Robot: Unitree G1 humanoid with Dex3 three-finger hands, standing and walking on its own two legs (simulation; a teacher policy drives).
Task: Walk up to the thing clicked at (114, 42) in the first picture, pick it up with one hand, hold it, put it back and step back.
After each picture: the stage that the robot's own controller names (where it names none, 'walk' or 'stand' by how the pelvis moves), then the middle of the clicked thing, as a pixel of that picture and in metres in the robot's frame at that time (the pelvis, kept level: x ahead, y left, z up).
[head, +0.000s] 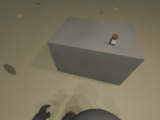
stand; (113, 40) +0.87 -0.24 -0.06
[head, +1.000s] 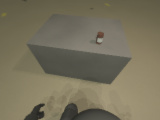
walk; (99, 38) +0.80 -0.03 -0.02
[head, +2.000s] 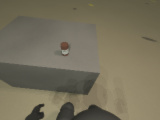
walk; (64, 49) +0.56 +0.25 -0.02
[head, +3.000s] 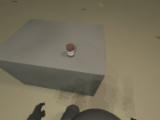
stand; (70, 50) +0.57 +0.21 -0.03
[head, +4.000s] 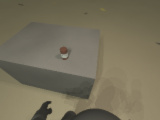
stand; (64, 53) +0.57 +0.27 -0.05
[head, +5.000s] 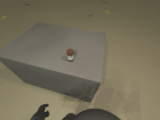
stand; (70, 55) +0.56 +0.21 -0.06
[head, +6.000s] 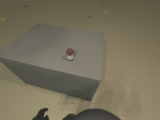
stand; (70, 54) +0.57 +0.22 -0.06
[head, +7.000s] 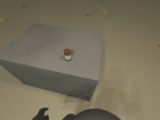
stand; (67, 55) +0.57 +0.24 -0.06
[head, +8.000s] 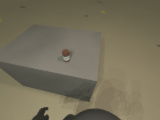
stand; (66, 55) +0.56 +0.25 -0.06
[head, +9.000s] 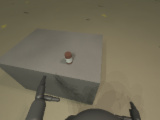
rise first; (68, 58) +0.55 +0.25 -0.06
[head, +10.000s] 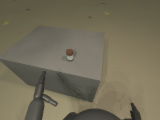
go down; (70, 55) +0.57 +0.25 -0.05
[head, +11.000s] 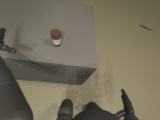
go down; (56, 38) +0.56 +0.23 +0.01
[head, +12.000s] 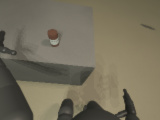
approach; (53, 38) +0.57 +0.24 +0.02
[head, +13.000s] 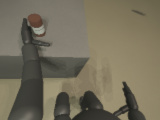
close in; (37, 26) +0.59 +0.26 +0.06
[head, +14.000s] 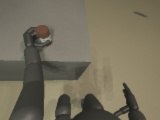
lift; (44, 36) +0.54 +0.23 +0.05
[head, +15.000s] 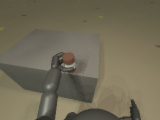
lift; (69, 63) +0.33 +0.14 +0.16
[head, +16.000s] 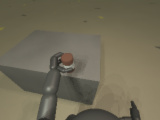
hold; (68, 63) +0.32 +0.15 +0.15
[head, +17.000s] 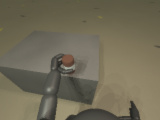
hold; (69, 64) +0.32 +0.14 +0.14
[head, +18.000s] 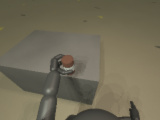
hold; (68, 65) +0.32 +0.15 +0.14
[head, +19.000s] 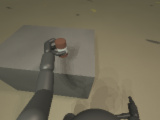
crouch; (61, 48) +0.44 +0.19 +0.16
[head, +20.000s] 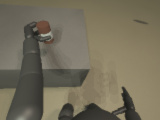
lower; (45, 33) +0.53 +0.22 +0.13
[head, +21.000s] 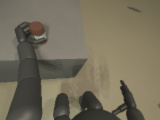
lower; (39, 34) +0.54 +0.23 +0.05
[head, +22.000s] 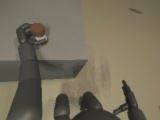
lower; (40, 35) +0.54 +0.23 +0.05
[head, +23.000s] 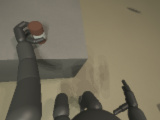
lower; (38, 33) +0.54 +0.23 +0.05
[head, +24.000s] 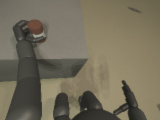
rest; (38, 32) +0.55 +0.24 +0.06
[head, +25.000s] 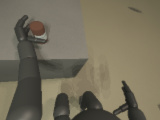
open; (39, 33) +0.54 +0.23 +0.05
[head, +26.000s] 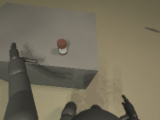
sink last; (62, 47) +0.52 +0.20 +0.01
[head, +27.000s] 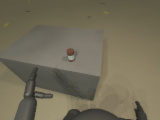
stand; (70, 55) +0.55 +0.23 -0.01
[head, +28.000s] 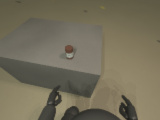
stand; (69, 52) +0.53 +0.21 +0.00
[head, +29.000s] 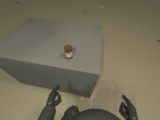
stand; (68, 52) +0.54 +0.22 +0.00
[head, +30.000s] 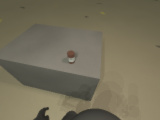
stand; (71, 57) +0.54 +0.20 -0.04
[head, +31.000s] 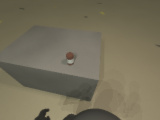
stand; (70, 58) +0.53 +0.21 -0.06
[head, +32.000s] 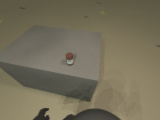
stand; (69, 59) +0.52 +0.21 -0.06
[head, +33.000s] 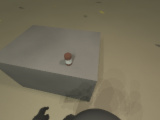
stand; (68, 59) +0.52 +0.22 -0.06
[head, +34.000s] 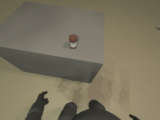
walk; (73, 42) +0.60 +0.17 -0.04
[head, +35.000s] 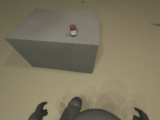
walk; (73, 30) +0.83 +0.26 -0.03
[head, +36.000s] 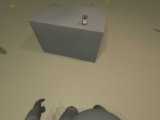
stand; (84, 20) +1.17 +0.15 -0.03
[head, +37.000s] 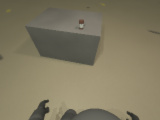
stand; (81, 24) +1.13 +0.19 -0.05
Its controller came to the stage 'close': yes
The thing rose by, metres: 0.22
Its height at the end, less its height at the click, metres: +0.00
